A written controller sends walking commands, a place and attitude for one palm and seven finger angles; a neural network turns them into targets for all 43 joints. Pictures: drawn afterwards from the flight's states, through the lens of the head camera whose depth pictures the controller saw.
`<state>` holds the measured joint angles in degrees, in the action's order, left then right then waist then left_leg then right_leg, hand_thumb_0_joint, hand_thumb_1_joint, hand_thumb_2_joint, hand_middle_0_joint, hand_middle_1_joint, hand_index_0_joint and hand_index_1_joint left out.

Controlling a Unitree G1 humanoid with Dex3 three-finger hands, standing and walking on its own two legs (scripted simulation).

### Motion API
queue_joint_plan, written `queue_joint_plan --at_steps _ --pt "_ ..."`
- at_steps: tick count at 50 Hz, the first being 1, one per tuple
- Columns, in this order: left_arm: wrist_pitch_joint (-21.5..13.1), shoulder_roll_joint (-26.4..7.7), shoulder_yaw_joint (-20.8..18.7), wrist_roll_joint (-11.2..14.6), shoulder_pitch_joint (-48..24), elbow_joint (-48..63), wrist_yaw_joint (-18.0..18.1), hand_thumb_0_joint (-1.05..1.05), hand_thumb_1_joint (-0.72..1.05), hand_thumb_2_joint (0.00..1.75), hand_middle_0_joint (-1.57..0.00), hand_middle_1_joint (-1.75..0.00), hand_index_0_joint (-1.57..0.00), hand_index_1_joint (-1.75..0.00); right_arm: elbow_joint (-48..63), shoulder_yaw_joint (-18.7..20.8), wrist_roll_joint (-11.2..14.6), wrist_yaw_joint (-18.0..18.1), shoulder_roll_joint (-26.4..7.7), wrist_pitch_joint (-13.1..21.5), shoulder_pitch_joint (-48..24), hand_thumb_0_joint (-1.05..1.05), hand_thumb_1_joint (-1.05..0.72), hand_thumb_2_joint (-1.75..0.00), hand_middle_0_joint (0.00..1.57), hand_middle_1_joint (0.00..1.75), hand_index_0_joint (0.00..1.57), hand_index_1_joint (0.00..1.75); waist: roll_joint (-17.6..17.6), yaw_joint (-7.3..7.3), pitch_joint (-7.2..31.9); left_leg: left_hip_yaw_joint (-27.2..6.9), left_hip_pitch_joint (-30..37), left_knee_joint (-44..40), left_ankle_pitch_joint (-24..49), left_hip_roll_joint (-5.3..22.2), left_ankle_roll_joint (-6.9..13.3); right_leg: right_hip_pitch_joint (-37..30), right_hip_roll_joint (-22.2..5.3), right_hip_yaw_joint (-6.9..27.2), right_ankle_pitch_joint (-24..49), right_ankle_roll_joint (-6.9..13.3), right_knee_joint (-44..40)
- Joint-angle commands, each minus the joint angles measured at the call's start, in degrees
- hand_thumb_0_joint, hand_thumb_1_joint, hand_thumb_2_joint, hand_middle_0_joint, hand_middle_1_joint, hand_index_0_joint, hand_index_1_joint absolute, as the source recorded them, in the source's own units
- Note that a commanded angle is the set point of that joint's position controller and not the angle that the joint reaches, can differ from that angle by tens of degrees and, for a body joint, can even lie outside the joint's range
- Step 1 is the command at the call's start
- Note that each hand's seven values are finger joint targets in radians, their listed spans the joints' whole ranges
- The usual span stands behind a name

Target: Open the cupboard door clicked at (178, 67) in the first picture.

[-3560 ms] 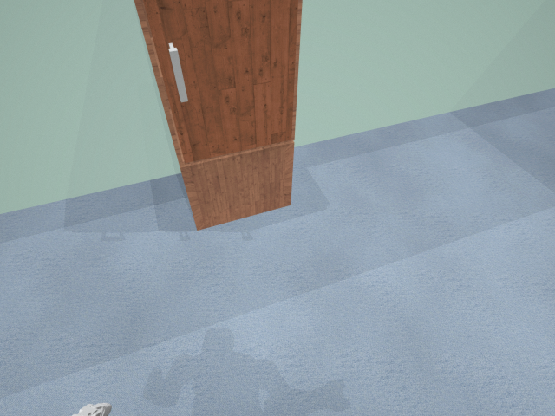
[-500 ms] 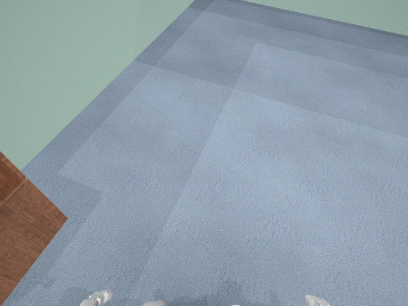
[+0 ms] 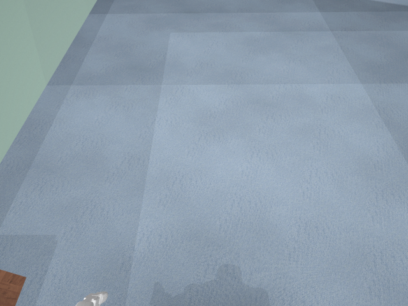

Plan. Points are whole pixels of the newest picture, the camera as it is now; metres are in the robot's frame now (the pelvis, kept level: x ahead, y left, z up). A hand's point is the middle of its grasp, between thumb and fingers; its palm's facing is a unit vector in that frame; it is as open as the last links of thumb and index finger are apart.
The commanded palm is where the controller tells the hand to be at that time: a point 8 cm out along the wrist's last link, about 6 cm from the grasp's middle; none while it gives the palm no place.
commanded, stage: walk to a spot facing it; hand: left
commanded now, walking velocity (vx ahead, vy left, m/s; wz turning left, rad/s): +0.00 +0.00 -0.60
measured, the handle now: out of the picture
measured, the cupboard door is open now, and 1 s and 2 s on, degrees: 0 0 0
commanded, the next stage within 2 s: turn to face it in 1.08 s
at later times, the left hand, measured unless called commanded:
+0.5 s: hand out of the picture +0.14 +0.21 -0.17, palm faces -0.22 -0.95 -0.21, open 7.4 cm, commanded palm none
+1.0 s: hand (170, 273) +0.20 +0.09 -0.15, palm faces -0.56 -0.79 -0.25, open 7.4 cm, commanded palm none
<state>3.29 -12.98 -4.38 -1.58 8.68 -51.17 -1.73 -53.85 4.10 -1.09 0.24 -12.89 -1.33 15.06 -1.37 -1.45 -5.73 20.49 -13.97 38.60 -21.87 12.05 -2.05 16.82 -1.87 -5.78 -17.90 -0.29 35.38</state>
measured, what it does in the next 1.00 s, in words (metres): steps on the spot, turning right: left foot, then right foot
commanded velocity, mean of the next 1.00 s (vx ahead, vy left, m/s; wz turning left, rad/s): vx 0.04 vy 0.00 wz -0.59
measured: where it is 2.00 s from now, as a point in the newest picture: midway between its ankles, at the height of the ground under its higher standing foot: outside the picture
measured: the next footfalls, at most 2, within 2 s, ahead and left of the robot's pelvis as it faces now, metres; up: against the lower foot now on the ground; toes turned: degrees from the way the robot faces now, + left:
left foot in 0.46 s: +0.08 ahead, +0.11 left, +0.00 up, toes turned -11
right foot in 0.94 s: -0.04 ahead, -0.11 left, +0.00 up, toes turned -40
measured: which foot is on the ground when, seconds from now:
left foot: down 0.00-0.00, up 0.02-0.44, down 0.46-0.92, up 0.94-1.00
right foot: down 0.00-0.46, up 0.48-0.92, down 0.94-1.00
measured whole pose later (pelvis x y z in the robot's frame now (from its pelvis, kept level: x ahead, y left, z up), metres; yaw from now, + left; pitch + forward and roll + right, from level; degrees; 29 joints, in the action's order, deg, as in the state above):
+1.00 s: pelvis -0.01 -0.01 +0.00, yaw -35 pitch +0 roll -1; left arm 1.6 -11.8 -3.4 -1.1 8.1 -51.2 -1.2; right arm -55.4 4.1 -1.1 0.2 -14.8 -3.8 16.4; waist -3.4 -2.0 -4.4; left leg 9.7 -21.5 55.2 -29.8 10.6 -3.4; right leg 15.7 -0.2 -5.5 -19.9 2.1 36.1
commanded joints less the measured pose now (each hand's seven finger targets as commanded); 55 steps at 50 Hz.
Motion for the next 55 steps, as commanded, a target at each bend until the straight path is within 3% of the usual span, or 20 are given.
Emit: queue_joint_plan --at_steps 1,4,7,17,21,22,23,24,27,28,36,41,44,45,46,47,48,50,52,55 --pt "-2.6 -15.9 -3.8 1.0 12.5 1.2 2.7 0.0 0.9 0.9 -0.2 -0.3 -0.2 -0.3 8.3 0.3 0.4 1.0 -4.9 0.1 -5.3 0.0 -0.9 -0.9 0.2 0.3 0.2 0.3 17.3 7.06 13.8 -17.0 -22.0 27.7 -15.2 -3.8 -2.2 -19.1 -21.0 26.8 44.8 12.5 -13.1" --pt "-2.4 -10.4 -2.3 0.8 2.8 3.5 3.0 0.0 0.9 0.9 -0.2 -0.3 -0.2 -0.3 5.9 0.5 0.0 1.1 -5.4 -0.2 -5.6 0.0 -0.9 -0.9 0.2 0.3 0.2 0.3 9.2 2.71 8.6 -19.3 -21.7 28.7 -3.5 -2.9 -3.2 -13.9 -13.4 18.6 37.0 10.6 -12.2" --pt "-2.7 -10.1 -1.8 0.7 1.0 4.1 2.7 0.0 0.9 0.9 -0.2 -0.3 -0.2 -0.3 4.5 0.6 -0.1 1.0 -5.3 -0.7 -3.2 0.0 -0.9 -0.9 0.2 0.3 0.2 0.3 8.7 1.17 8.2 -18.6 -17.8 25.6 0.3 -4.4 -3.9 -9.7 -10.7 16.5 34.1 9.3 -13.4" --pt "-2.0 -12.0 -2.5 0.1 2.0 4.5 2.4 0.0 0.9 0.9 -0.2 -0.3 -0.2 -0.3 7.8 0.2 0.7 1.2 -5.0 0.2 -8.1 0.0 -0.9 -0.9 0.2 0.3 0.2 0.3 9.4 2.82 8.7 -18.7 -10.6 8.1 -2.7 -8.7 -2.7 -7.2 -10.0 26.7 29.0 11.4 -12.6" --pt "-1.3 -11.3 -2.4 0.9 -1.4 5.4 2.3 0.0 0.9 0.9 -0.2 -0.3 -0.2 -0.3 6.2 0.1 0.9 1.9 -5.9 1.1 -0.5 0.0 -0.9 -0.9 0.2 0.3 0.2 0.3 8.5 -0.93 11.0 -17.8 4.6 -12.9 8.1 -9.6 -1.3 -0.7 -5.4 26.4 25.7 6.3 -6.4" --pt "-1.0 -8.0 -2.0 1.1 -0.4 6.0 2.2 0.0 0.9 0.9 -0.2 -0.3 -0.2 -0.3 6.2 0.5 0.6 2.0 -8.9 1.7 0.9 0.0 -0.9 -0.9 0.2 0.3 0.2 0.3 -1.5 -1.33 12.1 -26.6 11.6 -20.5 9.9 -1.0 1.3 6.9 0.3 22.0 13.6 3.3 0.8" --pt "-0.9 -5.5 -1.4 1.3 1.8 7.0 1.4 0.0 0.9 0.9 -0.2 -0.3 -0.2 -0.3 7.4 1.4 -0.1 1.8 -14.2 1.5 -0.1 0.0 -0.9 -0.9 0.2 0.3 0.2 0.3 -17.2 0.08 10.1 -39.2 14.0 -23.6 16.9 13.1 7.3 17.3 6.9 12.1 -13.6 -0.6 14.1" --pt "-0.6 -7.5 -2.0 0.3 0.9 6.5 1.4 0.0 0.9 0.9 -0.2 -0.3 -0.2 -0.3 7.6 1.2 -0.3 1.9 -13.9 1.4 -1.0 0.0 -0.9 -0.9 0.2 0.3 0.2 0.3 -15.4 -0.98 8.5 -40.5 7.5 -24.3 15.2 16.8 10.2 16.7 4.3 11.1 -16.6 -2.0 25.9" --pt "-0.4 -7.4 -3.0 0.0 3.0 4.1 -0.1 0.0 0.9 0.9 -0.2 -0.3 -0.2 -0.3 9.6 -0.1 -0.3 2.0 -8.8 2.1 -8.3 0.0 -0.9 -0.9 0.2 0.3 0.2 0.3 -6.6 2.97 5.7 -25.9 2.6 -22.9 17.3 7.8 8.1 16.1 1.3 9.1 -6.6 -3.1 35.8" --pt "-0.2 -6.7 -2.7 0.1 2.6 4.1 -0.3 0.0 0.9 0.9 -0.2 -0.3 -0.2 -0.3 9.4 -0.1 -0.3 2.0 -8.4 2.2 -7.1 0.0 -0.9 -0.9 0.2 0.3 0.2 0.3 -6.6 2.27 5.5 -23.3 3.0 -22.4 19.4 6.5 7.9 15.5 1.0 8.3 -5.2 -3.6 36.2" --pt "0.4 -3.8 -1.6 0.4 -1.9 5.1 -0.5 0.0 0.9 0.9 -0.2 -0.3 -0.2 -0.3 5.3 1.4 -0.2 1.6 -9.5 2.0 0.7 0.0 -0.9 -0.9 0.2 0.3 0.2 0.3 -8.3 -1.08 6.3 -17.1 10.9 -20.3 25.1 9.1 10.0 14.2 -1.9 3.4 -7.2 -4.5 21.3" --pt "-0.6 -2.7 -1.0 0.4 -3.5 5.2 -0.3 0.0 0.9 0.9 -0.2 -0.3 -0.2 -0.3 3.3 2.4 -0.5 1.0 -10.8 1.7 2.2 0.0 -0.9 -0.9 0.2 0.3 0.2 0.3 -10.9 -2.12 8.2 -12.7 11.6 -15.0 34.0 10.2 9.0 7.8 -0.1 -0.1 -8.6 -2.9 9.6" --pt "-1.3 -3.5 -1.0 0.4 0.6 4.0 -0.1 0.0 0.9 0.9 -0.2 -0.3 -0.2 -0.3 3.0 2.4 -0.5 0.5 -10.9 1.5 1.4 0.0 -0.9 -0.9 0.2 0.3 0.2 0.3 -10.0 0.4 10.3 -9.6 8.0 -9.7 22.9 10.4 5.6 -1.7 1.2 -2.0 -2.4 -0.9 -3.3" --pt "-1.8 -5.4 -1.5 0.2 4.3 2.7 0.1 0.0 0.9 0.9 -0.2 -0.3 -0.2 -0.3 3.1 2.1 -0.3 0.3 -9.9 1.4 1.1 0.0 -0.9 -0.9 0.2 0.3 0.2 0.3 -5.2 2.7 11.4 -7.5 1.0 -2.7 15.6 8.5 2.8 -11.4 0.3 -0.7 2.7 0.5 -10.8" --pt "-2.7 -12.1 -2.7 -0.4 8.9 1.4 0.8 0.0 0.9 0.9 -0.2 -0.3 -0.2 -0.3 4.8 0.9 0.3 -0.2 -5.8 1.2 1.2 0.0 -0.9 -0.9 0.2 0.3 0.2 0.3 13.8 5.42 12.9 -3.6 -15.2 11.3 -3.4 2.2 -1.0 -24.3 -13.1 16.9 2.6 5.6 -17.8" --pt "-2.5 -16.7 -3.4 0.6 12.7 0.5 1.7 0.0 0.9 0.9 -0.2 -0.3 -0.2 -0.3 8.4 -0.1 -0.2 -0.3 -4.4 0.5 -5.0 0.0 -0.9 -0.9 0.2 0.3 0.2 0.3 20.5 8.2 9.8 -10.0 -27.3 23.6 -17.2 -3.5 -2.8 -22.2 -22.7 32.6 9.7 11.1 -20.5" --pt "-2.4 -15.7 -3.6 1.1 12.9 0.5 2.3 0.0 0.9 0.9 -0.2 -0.3 -0.2 -0.3 8.9 0.1 0.0 0.1 -6.2 0.0 -8.0 0.0 -0.9 -0.9 0.2 0.3 0.2 0.3 17.0 8.39 8.5 -17.1 -27.8 27.0 -13.2 -2.9 -1.9 -17.6 -21.2 32.4 1.6 12.1 -22.2" --pt "-3.1 -11.5 -2.5 0.9 7.1 1.4 2.3 0.0 0.9 0.9 -0.2 -0.3 -0.2 -0.3 7.6 0.7 -0.5 -0.4 -6.8 0.4 -9.5 0.0 -0.9 -0.9 0.2 0.3 0.2 0.3 11.1 5.59 1.4 -19.5 -29.0 28.6 -3.4 -2.0 -1.8 -11.5 -16.7 27.9 -6.9 10.9 -24.0" --pt "-4.2 -9.1 -1.5 0.7 3.7 1.8 2.2 0.0 0.9 0.9 -0.2 -0.3 -0.2 -0.3 4.7 0.8 -0.9 -0.8 -5.9 0.9 -4.5 0.0 -0.9 -0.9 0.2 0.3 0.2 0.3 8.3 2.19 3.4 -17.8 -23.8 24.7 2.4 -2.5 -2.8 -11.2 -12.3 18.9 5.7 9.1 -21.5" --pt "-5.5 -8.7 -1.1 0.7 7.1 -0.1 1.9 0.0 0.9 0.9 -0.2 -0.3 -0.2 -0.3 3.8 0.4 -0.7 -0.7 -4.9 1.2 -3.7 0.0 -0.9 -0.9 0.2 0.3 0.2 0.3 9.0 2.24 4.5 -16.5 -22.3 21.3 4.0 -4.0 -3.6 -12.7 -10.8 16.6 21.2 9.5 -19.4"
